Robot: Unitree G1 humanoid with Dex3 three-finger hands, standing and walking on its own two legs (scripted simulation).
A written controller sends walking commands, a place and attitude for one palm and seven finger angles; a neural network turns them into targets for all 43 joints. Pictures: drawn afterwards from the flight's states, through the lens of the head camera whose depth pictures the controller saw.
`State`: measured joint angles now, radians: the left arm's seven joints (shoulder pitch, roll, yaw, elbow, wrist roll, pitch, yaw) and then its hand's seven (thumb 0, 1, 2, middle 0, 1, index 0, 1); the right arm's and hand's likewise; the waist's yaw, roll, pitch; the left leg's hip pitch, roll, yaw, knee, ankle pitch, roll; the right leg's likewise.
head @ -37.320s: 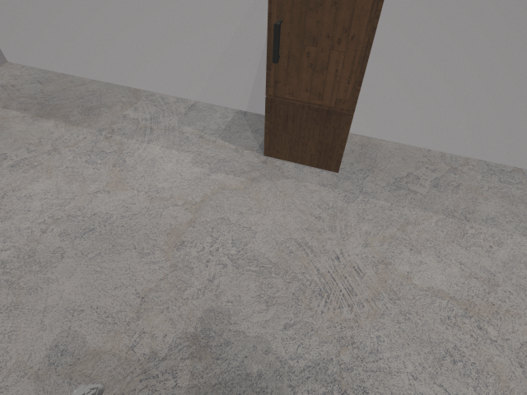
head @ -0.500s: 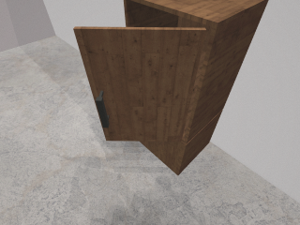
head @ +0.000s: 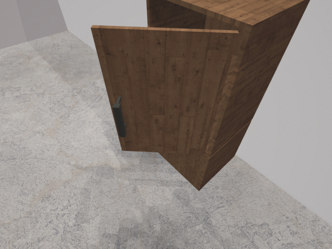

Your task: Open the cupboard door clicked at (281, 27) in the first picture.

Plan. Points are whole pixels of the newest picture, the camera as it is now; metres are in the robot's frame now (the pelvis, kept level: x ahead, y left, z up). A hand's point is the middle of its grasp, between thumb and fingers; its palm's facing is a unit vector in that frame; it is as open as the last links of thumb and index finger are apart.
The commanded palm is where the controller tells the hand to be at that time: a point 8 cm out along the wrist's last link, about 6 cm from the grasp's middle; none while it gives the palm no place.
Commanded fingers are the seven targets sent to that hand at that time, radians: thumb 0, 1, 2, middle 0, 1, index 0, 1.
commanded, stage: look again from close up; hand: left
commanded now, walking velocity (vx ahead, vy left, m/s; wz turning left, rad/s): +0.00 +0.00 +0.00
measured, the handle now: (121, 117) +0.58 +0.20 -0.08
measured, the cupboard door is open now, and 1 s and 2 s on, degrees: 45 45 45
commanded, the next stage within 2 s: raise the hand with hooked fingers in 0.42 s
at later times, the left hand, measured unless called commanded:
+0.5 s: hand out of the picture +0.10 +0.24 -0.17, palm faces -0.02 -0.96 -0.27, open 7.4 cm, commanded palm none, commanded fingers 0.00 0.90 0.90 -0.20 -0.30 -0.20 -0.30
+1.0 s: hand (74, 232) +0.18 +0.25 -0.10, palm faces +0.07 -1.00 -0.03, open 9.0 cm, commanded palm +0.16 +0.30 -0.07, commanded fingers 0.00 0.32 0.65 -0.24 -0.68 -0.24 -0.68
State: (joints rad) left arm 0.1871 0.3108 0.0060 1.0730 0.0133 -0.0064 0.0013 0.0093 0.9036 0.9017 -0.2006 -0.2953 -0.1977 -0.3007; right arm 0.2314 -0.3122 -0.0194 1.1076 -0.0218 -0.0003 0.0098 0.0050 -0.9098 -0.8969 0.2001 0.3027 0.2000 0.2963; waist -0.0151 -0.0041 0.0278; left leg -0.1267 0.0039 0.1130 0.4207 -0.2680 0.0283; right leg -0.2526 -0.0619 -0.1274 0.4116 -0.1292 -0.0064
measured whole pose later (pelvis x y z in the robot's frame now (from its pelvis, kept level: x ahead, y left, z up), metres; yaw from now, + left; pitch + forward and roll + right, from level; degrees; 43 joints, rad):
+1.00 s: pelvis -0.01 -0.03 -0.13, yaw +3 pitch +16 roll -1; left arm 0.22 0.31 0.41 0.32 -0.44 -0.51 -0.63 0.02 0.53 0.75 -0.23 -0.53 -0.23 -0.53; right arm 0.14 -0.28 -0.02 0.53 0.02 -0.30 -0.03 0.01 -0.91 -0.90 0.20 0.30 0.20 0.30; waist 0.05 -0.02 -0.10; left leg -0.98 0.04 0.00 1.35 -0.66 -0.01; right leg -1.07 -0.05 -0.11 1.29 -0.51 -0.05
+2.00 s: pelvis -0.02 +0.02 -0.11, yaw +4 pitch +19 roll -4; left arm 0.05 0.42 0.42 0.30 -0.37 -0.33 -0.59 -0.01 -0.48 0.31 -0.30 -1.18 -0.30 -1.19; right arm 0.23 -0.28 0.03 0.51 0.02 -0.23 -0.04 0.01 -0.90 -0.90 0.20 0.30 0.20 0.30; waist 0.00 0.00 -0.14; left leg -1.01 0.01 0.01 1.30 -0.62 0.06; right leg -1.06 -0.07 -0.10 1.18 -0.44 0.02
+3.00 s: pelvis -0.02 +0.00 -0.12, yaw +4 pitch +20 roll -3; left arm -0.18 0.44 0.41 0.49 -0.34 -0.33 -0.58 -0.01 -0.50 0.30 -0.30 -1.20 -0.30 -1.20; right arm 0.23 -0.29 0.03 0.54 0.03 -0.20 -0.07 0.01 -0.91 -0.90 0.20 0.30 0.20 0.30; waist -0.03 0.01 -0.14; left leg -1.05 0.02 -0.01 1.31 -0.61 0.02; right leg -1.12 -0.05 -0.11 1.20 -0.44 -0.02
